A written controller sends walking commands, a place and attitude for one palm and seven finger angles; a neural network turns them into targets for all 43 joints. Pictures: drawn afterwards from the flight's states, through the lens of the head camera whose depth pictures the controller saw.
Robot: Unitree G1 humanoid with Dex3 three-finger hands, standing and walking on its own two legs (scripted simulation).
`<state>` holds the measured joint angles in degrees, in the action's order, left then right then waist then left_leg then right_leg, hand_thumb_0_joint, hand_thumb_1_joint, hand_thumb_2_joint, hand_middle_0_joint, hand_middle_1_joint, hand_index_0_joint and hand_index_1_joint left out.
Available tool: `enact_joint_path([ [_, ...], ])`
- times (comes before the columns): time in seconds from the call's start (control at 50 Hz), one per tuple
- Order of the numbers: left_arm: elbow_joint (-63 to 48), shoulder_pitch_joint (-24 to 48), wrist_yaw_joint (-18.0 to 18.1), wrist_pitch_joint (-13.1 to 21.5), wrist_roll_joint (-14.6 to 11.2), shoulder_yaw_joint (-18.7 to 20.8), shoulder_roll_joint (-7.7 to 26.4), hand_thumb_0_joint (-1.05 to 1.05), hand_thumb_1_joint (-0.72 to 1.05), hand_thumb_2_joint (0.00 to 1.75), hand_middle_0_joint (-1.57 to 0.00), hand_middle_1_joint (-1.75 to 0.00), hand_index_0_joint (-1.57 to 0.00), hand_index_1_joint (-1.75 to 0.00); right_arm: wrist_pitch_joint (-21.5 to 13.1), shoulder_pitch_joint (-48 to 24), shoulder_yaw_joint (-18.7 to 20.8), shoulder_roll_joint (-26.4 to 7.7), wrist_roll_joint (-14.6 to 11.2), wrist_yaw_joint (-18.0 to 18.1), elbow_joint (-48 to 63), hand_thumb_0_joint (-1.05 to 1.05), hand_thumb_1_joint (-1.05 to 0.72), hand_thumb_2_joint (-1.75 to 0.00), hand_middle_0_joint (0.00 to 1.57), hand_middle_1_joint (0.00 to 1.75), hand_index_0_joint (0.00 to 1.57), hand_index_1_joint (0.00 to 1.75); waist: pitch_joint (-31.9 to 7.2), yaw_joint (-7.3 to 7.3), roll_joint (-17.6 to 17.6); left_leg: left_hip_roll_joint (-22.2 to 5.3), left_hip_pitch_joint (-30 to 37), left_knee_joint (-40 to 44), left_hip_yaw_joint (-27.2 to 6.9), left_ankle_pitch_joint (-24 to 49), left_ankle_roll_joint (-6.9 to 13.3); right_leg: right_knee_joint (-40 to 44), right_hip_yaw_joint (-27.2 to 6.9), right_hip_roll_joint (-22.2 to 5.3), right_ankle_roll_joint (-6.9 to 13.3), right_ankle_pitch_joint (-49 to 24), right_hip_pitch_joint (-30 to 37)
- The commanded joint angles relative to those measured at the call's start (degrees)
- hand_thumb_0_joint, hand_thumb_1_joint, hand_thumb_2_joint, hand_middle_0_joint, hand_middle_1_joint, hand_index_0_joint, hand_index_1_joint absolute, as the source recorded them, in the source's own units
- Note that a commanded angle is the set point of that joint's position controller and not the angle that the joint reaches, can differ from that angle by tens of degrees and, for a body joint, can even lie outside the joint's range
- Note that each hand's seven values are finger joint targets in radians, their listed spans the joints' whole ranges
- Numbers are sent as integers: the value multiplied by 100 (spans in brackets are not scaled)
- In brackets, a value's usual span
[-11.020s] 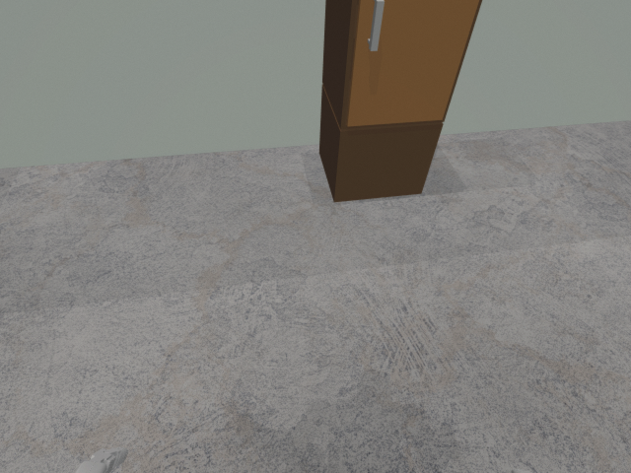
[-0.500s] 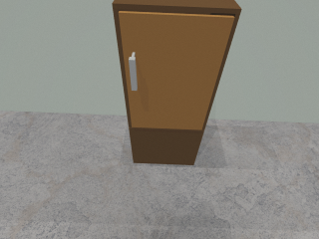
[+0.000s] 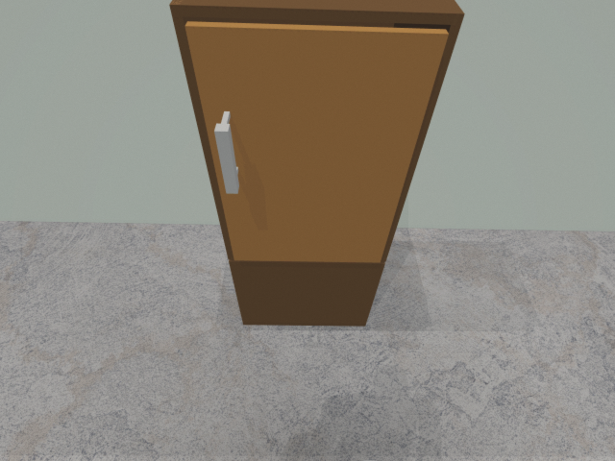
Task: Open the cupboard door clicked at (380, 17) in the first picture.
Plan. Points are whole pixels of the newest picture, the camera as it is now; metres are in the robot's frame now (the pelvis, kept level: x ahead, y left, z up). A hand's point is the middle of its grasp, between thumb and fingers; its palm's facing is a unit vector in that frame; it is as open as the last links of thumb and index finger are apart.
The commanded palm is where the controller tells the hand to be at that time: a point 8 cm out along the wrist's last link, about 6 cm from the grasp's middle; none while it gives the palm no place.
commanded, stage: shuffle to correct the standing spot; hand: left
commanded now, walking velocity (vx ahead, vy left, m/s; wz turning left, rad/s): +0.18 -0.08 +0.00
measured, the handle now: (229, 153) +0.62 +0.17 +0.04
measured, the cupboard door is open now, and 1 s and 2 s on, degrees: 0 0 0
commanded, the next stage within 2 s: come to a stop and stand still in 0.14 s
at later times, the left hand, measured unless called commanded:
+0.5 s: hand out of the picture +0.10 +0.09 -0.19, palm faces +0.12 -0.99 -0.11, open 7.4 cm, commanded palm none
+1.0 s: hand out of the picture +0.14 +0.09 -0.16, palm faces +0.07 -0.97 -0.25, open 7.3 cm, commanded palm none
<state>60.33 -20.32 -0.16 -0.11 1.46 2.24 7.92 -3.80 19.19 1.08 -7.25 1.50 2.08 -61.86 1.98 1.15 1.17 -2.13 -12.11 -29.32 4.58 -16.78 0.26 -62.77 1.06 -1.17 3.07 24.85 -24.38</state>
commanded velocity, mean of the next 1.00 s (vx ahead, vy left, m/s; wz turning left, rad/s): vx -0.04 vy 0.06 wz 0.00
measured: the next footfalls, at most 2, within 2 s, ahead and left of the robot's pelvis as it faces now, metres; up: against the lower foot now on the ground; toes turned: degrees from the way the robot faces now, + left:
right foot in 0.16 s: +0.13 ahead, -0.17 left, +0.00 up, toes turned -4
left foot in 0.44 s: +0.22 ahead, +0.05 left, +0.00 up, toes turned +8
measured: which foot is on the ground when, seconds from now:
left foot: down 0.00-0.16, up 0.18-0.42, down 0.44-0.80, up 0.82-1.00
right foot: up 0.00-0.14, down 0.16-0.46, up 0.48-0.76, down 0.78-1.00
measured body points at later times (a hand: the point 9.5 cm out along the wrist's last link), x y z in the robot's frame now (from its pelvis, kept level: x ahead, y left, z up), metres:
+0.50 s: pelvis +0.14 -0.05 -0.01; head +0.17 -0.02 +0.44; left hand +0.09 +0.15 -0.18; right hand +0.25 -0.28 -0.14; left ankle +0.18 +0.04 -0.74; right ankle +0.08 -0.17 -0.72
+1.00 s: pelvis +0.11 -0.10 +0.00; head +0.13 -0.12 +0.45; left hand +0.14 +0.14 -0.14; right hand +0.16 -0.34 -0.16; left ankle +0.09 +0.04 -0.68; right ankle +0.09 -0.20 -0.74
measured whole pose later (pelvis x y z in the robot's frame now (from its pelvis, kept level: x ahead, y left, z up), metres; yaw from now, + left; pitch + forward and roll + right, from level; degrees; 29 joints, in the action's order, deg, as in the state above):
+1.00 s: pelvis +0.11 -0.10 +0.00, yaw +2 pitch +0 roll +3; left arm 54.8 -15.3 1.6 -0.4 1.9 1.4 9.1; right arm 3.7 12.9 3.9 -11.3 0.6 -0.3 -57.6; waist 2.4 -0.6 0.2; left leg -0.1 -22.7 -51.0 1.9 -24.1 -2.4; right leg -30.5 2.6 -3.3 1.2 18.1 -12.4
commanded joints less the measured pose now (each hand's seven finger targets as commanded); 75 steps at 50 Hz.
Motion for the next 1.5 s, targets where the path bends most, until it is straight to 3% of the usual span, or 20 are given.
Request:
enact_joint_path([
  [0.0, -384, -334, -101, 62, -5, 56, -80, 0, 90, 90, -20, -30, -20, -30, -15, -182, 214, -1009, 34, -32, 266, 0, -90, -90, 20, 30, 20, 30, 646, -351, -1074, -1145, -1389, 1840, -798, -185, 908, 1262, 332, -317, -212, -575, 515],
  [0.1, -163, -842, -71, 232, 25, 150, 318, 0, 90, 90, -20, -30, -20, -30, 158, -63, 304, -966, 48, -120, 273, 0, -90, -90, 20, 30, 20, 30, 156, -525, -181, -566, -1347, 128, -405, -1090, 419, 3237, 676, 2, -326, -1019, 1880],
  [0.14, -85, -1457, 56, 322, 33, 338, 1412, 0, 90, 90, -20, -30, -20, -30, 151, -17, 186, -337, -33, -184, 588, 0, -90, -90, 20, 30, 20, 30, -342, -712, 2624, 328, -2701, -3047, 162, -2169, 139, 4962, -2713, -2150, 423, -178, 2685],
  [0.18, -273, -889, 117, 307, -1, 296, 1172, 0, 90, 90, -20, -30, -20, -30, 177, -363, 231, -492, -20, -217, 687, 0, -90, -90, 20, 30, 20, 30, 25, -477, 1087, -161, -2923, -4007, -386, -1263, 199, 5256, -2694, -2162, 834, 512, 2112],
  [0.28, -334, -192, 180, 404, 70, 106, 663, 0, 90, 90, -20, -30, -20, -30, 210, -404, 93, -270, -50, -247, 507, 0, -90, -90, 20, 30, 20, 30, 190, -96, 614, -193, -1700, -2400, -104, -525, -27, 4632, -526, -1521, 584, -3649, 1277],
  [0.36, -283, -229, 273, 234, 16, 123, 872, 0, 90, 90, -20, -30, -20, -30, 227, -384, 23, -209, -146, -124, 479, 0, -90, -90, 20, 30, 20, 30, -232, -158, 439, 232, -608, -118, 185, 617, -151, 3617, -92, -1252, 413, -5352, 1768],
  [0.4, -324, -236, 287, 146, -60, 135, 873, 0, 90, 90, -20, -30, -20, -30, 230, -137, 125, -600, -112, -56, 508, 0, -90, -90, 20, 30, 20, 30, -540, -50, 107, -80, 477, 617, 68, 2722, 2, 2965, 19, -969, 58, -4473, 1452],
  [0.44, -371, -502, 322, 31, -116, 47, 483, 0, 90, 90, -20, -30, -20, -30, 277, -29, 268, -1188, -112, -7, 617, 0, -90, -90, 20, 30, 20, 30, -950, -59, -1310, -1805, 1466, 339, -1401, 6786, 1055, 1854, 348, -271, -397, 314, 351],
  [0.46, -397, -512, 353, -32, -79, 46, 518, 0, 90, 90, -20, -30, -20, -30, 333, -66, 297, -1287, -111, 12, 709, 0, -90, -90, 20, 30, 20, 30, -762, -13, -1179, -2004, 1183, 448, -1312, 6904, 1397, 830, 98, -126, -379, 1224, 332],
  [0.6, -488, -72, 283, -197, -57, 168, 411, 0, 90, 90, -20, -30, -20, -30, 461, -1070, 359, -1095, -13, 79, 1040, 0, -90, -90, 20, 30, 20, 30, -847, -197, -853, -1449, 606, 475, -820, 4855, 1231, 237, -134, -61, -512, 627, 122],
  [0.72, -594, -269, 241, -102, -8, 144, 358, 0, 90, 90, -20, -30, -20, -30, 543, -1084, 429, -1098, -13, -40, 1036, 0, -90, -90, 20, 30, 20, 30, -792, -362, -583, -1098, -98, 147, -778, 2421, 760, 3123, 275, -80, -480, -859, 1281],
  [0.74, -611, -277, 262, -55, 35, 159, 543, 0, 90, 90, -20, -30, -20, -30, 545, -1011, 411, -889, -61, -77, 1044, 0, -90, -90, 20, 30, 20, 30, -650, -367, -24, -721, -442, -206, -575, 1325, 456, 3918, -20, -299, -471, -1516, 1502],
  [0.76, -712, -94, 291, 14, 95, 203, 1028, 0, 90, 90, -20, -30, -20, -30, 554, -843, 352, -510, -100, -117, 1106, 0, -90, -90, 20, 30, 20, 30, -455, -242, 1185, -81, -1128, -833, -159, -189, 67, 4365, -1305, -1361, -147, -2435, 1618],
  [0.8, -896, 187, 266, 16, 57, 198, 1433, 0, 90, 90, -20, -30, -20, -30, 652, -1054, 363, -576, -80, -156, 1194, 0, -90, -90, 20, 30, 20, 30, -306, -324, 1045, 188, -1209, -2196, -509, -1508, -112, 4551, -1715, -2330, 772, -2939, 844],
  [0.9, -910, 465, 268, 107, 25, 182, 1185, 0, 90, 90, -20, -30, -20, -30, 601, -863, 305, -616, -68, -231, 894, 0, -90, -90, 20, 30, 20, 30, 28, -225, 910, 129, -1662, -2567, -411, -706, -239, 4274, -994, -1584, 574, -3436, 1435],
  [1.0, -677, -21, 263, 97, 28, 235, 1318, 0, 90, 90, -20, -30, -20, -30, 508, -951, 222, -551, -107, -210, 921, 0, -90, -90, 20, 30, 20, 30, -155, -482, 912, 186, -1344, -1311, -166, -854, -284, 4179, -1108, -1691, 715, -3746, 2055],
  [1.08, -599, 313, 248, 41, -42, 234, 1267, 0, 90, 90, -20, -30, -20, -30, 408, -244, 165, -475, -112, -149, 624, 0, -90, -90, 20, 30, 20, 30, -394, -170, 684, 305, 180, 578, 14, 377, -219, 3831, -783, -1287, 344, -3003, 1477],
  [1.16, -534, 264, 204, -59, -56, 48, 526, 0, 90, 90, -20, -30, -20, -30, 364, -277, 221, -1167, -35, -71, 609, 0, -90, -90, 20, 30, 20, 30, -190, -273, -870, -1352, -18, 1185, -1441, 1304, 613, 3259, 175, -322, -364, -287, 1044],
  [1.24, -153, 211, 155, -49, -29, -43, 555, 0, 90, 90, -20, -30, -20, -30, 338, -526, 83, -847, -51, -44, 480, 0, -90, -90, 20, 30, 20, 30, 414, -326, -842, -645, -635, 1443, -939, 66, 256, 3823, 9, -407, -314, -1269, 1392],
  [1.48, 261, 91, 187, 68, -54, -130, 529, 0, 90, 90, -20, -30, -20, -30, 228, -183, 2, -675, -90, -22, 94, 0, -90, -90, 20, 30, 20, 30, 110, -201, -190, -467, 103, 1215, -623, 939, 101, 4288, -136, -597, -337, -1697, 1390],
])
